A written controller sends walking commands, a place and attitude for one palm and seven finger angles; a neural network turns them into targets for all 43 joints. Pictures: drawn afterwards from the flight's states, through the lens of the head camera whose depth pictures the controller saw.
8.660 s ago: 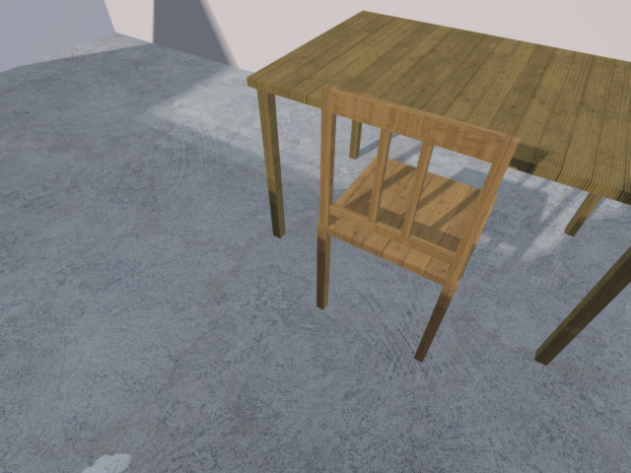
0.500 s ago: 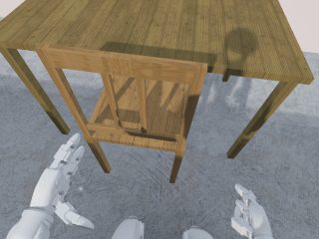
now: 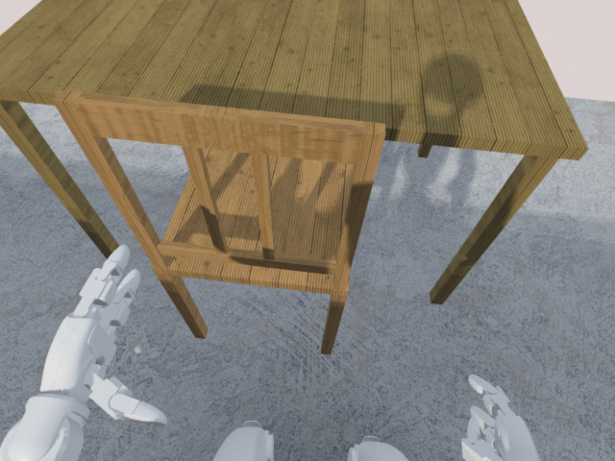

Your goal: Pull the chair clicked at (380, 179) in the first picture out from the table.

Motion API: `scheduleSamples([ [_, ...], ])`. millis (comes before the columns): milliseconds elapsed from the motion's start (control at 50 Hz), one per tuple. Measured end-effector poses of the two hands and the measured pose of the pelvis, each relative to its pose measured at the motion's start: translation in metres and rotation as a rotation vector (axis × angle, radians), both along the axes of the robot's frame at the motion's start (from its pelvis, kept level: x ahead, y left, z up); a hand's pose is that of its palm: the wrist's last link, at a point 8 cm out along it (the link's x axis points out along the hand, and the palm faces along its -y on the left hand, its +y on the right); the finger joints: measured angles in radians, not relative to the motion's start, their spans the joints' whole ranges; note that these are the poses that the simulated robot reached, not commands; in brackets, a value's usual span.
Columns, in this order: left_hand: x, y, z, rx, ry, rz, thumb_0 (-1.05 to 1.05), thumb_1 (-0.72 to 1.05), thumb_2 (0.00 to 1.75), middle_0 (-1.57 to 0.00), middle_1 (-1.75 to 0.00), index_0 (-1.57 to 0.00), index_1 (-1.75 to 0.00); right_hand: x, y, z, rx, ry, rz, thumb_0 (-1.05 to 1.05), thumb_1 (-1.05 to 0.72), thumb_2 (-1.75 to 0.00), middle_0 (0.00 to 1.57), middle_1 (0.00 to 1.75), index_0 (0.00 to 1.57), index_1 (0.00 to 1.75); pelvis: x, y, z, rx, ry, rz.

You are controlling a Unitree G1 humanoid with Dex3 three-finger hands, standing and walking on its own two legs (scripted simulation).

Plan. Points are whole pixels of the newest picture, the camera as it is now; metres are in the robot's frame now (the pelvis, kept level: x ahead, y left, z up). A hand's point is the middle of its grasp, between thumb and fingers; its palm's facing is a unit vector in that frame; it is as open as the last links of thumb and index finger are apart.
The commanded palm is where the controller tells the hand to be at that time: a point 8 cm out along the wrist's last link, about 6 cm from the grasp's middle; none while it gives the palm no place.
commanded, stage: raise the hand toward the chair's back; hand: left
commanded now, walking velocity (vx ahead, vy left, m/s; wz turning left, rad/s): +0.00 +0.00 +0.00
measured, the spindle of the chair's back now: (209, 206) +0.50 +0.18 -0.02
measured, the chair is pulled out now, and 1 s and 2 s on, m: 0.00 0.00 0.00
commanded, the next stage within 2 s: aim the fingers beside a spindle in 0.10 s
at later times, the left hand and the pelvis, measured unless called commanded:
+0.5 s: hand (156, 332) +0.27 +0.19 +0.03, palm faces -0.12 -0.99 -0.04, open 16.9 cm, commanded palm +0.25 +0.25 +0.03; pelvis +0.00 +0.00 -0.01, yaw +0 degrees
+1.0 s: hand (181, 310) +0.31 +0.18 +0.00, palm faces -0.13 -0.99 -0.03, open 16.9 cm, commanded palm +0.29 +0.23 +0.01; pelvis +0.00 +0.01 -0.02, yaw -1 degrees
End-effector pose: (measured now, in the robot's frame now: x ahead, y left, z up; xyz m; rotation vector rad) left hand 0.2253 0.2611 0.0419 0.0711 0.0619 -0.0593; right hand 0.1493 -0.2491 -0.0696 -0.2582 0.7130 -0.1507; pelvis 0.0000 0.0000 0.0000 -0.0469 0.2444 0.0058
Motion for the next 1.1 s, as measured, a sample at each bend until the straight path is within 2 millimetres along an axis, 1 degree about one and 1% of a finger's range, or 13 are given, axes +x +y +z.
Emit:
scheduleSamples([
  [80, -0.005, -0.006, -0.006, -0.008, 0.061, -0.043, -0.01, -0.5, 0.3, -0.06, -0.08, -0.06, -0.08, 0.004, 0.005, 0.001, 0.014, -0.018, 0.002, 0.01, -0.91, -0.9, 0.2, 0.3, 0.2, 0.3, 0.0, 0.001, 0.001, 0.001, -0.002, -0.003],
  [200, -0.006, -0.002, 0.007, -0.004, -0.018, -0.009, -0.01, -0.5, 0.3, -0.06, -0.08, -0.07, -0.08, 0.01, 0.011, 0.003, 0.018, -0.037, 0.022, 0.01, -0.91, -0.9, 0.2, 0.3, 0.2, 0.3, 0.0, 0.001, 0.002, -0.001, -0.003, 0.0],
  [260, -0.003, 0.002, 0.005, -0.004, -0.026, 0.007, -0.01, -0.5, 0.3, -0.06, -0.08, -0.07, -0.08, 0.011, 0.013, 0.001, 0.017, -0.031, 0.033, 0.01, -0.91, -0.9, 0.2, 0.3, 0.2, 0.3, -0.001, 0.001, 0.0, -0.002, 0.0, 0.003],
  [320, 0.002, 0.002, -0.006, -0.012, 0.014, -0.011, -0.01, -0.5, 0.3, -0.06, -0.08, -0.06, -0.08, 0.011, 0.012, -0.002, 0.01, -0.022, 0.039, 0.01, -0.91, -0.9, 0.2, 0.3, 0.2, 0.3, -0.001, 0.002, -0.002, -0.004, 0.008, 0.005],
  [380, 0.009, -0.003, -0.014, -0.024, 0.042, -0.045, -0.01, -0.5, 0.3, -0.06, -0.08, -0.06, -0.08, 0.01, 0.01, -0.004, -0.002, -0.015, 0.037, 0.01, -0.91, -0.9, 0.2, 0.3, 0.2, 0.3, -0.002, 0.003, -0.004, -0.006, 0.014, 0.004],
  [460, 0.02, -0.01, -0.012, -0.031, 0.008, -0.067, -0.01, -0.5, 0.3, -0.06, -0.08, -0.06, -0.08, 0.005, 0.008, -0.005, -0.015, -0.002, 0.025, 0.01, -0.91, -0.9, 0.2, 0.3, 0.2, 0.3, -0.001, 0.004, -0.005, -0.006, 0.022, -0.002],
  [520, 0.029, -0.01, -0.009, -0.029, -0.026, -0.055, -0.01, -0.5, 0.3, -0.06, -0.08, -0.07, -0.08, 0.001, 0.006, -0.007, -0.016, 0.015, 0.016, 0.01, -0.91, -0.9, 0.2, 0.3, 0.2, 0.3, 0.0, 0.005, -0.006, -0.006, 0.029, -0.004],
  [580, 0.036, -0.007, -0.011, -0.025, -0.02, -0.041, -0.01, -0.5, 0.3, -0.06, -0.08, -0.07, -0.08, -0.003, 0.006, -0.01, -0.013, 0.035, 0.007, 0.01, -0.91, -0.9, 0.2, 0.3, 0.2, 0.3, 0.001, 0.005, -0.007, -0.004, 0.037, -0.007],
  [700, 0.04, -0.005, -0.026, -0.028, 0.046, -0.042, -0.01, -0.5, 0.3, -0.06, -0.08, -0.06, -0.08, -0.008, 0.006, -0.015, -0.01, 0.066, -0.008, 0.01, -0.91, -0.9, 0.2, 0.3, 0.2, 0.3, 0.003, 0.007, -0.009, -0.004, 0.052, -0.013],
  [860, 0.052, -0.015, -0.02, -0.034, -0.041, -0.056, -0.01, -0.5, 0.3, -0.06, -0.08, -0.06, -0.08, -0.009, 0.009, -0.024, -0.012, 0.087, 0.007, 0.01, -0.91, -0.9, 0.2, 0.3, 0.2, 0.3, 0.002, 0.01, -0.013, -0.008, 0.066, -0.008],
  [940, 0.062, -0.023, -0.029, -0.037, -0.014, -0.074, -0.01, -0.5, 0.3, -0.06, -0.08, -0.06, -0.08, -0.008, 0.011, -0.028, -0.003, 0.095, 0.006, 0.01, -0.91, -0.9, 0.2, 0.3, 0.2, 0.3, 0.0, 0.011, -0.016, -0.005, 0.075, -0.011],
  [1020, 0.069, -0.024, -0.04, -0.034, 0.029, -0.068, -0.01, -0.5, 0.3, -0.06, -0.08, -0.06, -0.08, -0.009, 0.012, -0.031, 0.004, 0.103, -0.002, 0.01, -0.91, -0.9, 0.2, 0.3, 0.2, 0.3, -0.001, 0.01, -0.018, -0.001, 0.08, -0.017],
  [1100, 0.07, -0.026, -0.031, -0.03, -0.016, -0.054, -0.01, -0.5, 0.3, -0.06, -0.08, -0.06, -0.08, -0.012, 0.012, -0.033, 0.01, 0.112, -0.001, 0.01, -0.91, -0.9, 0.2, 0.3, 0.2, 0.3, -0.002, 0.01, -0.018, -0.001, 0.081, -0.018],
])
